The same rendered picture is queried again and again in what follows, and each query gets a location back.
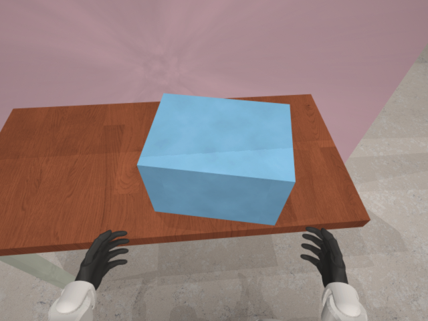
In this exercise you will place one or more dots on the table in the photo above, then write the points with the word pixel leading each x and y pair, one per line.
pixel 69 174

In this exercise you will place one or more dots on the robot right hand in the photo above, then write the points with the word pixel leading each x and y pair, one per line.
pixel 331 265

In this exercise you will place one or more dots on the robot right forearm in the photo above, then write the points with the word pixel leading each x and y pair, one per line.
pixel 341 303

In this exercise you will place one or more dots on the robot left hand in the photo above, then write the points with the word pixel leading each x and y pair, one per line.
pixel 95 264

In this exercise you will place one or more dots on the robot left forearm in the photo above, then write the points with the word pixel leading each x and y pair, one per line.
pixel 76 303

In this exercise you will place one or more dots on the carton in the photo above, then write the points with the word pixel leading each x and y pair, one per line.
pixel 219 158

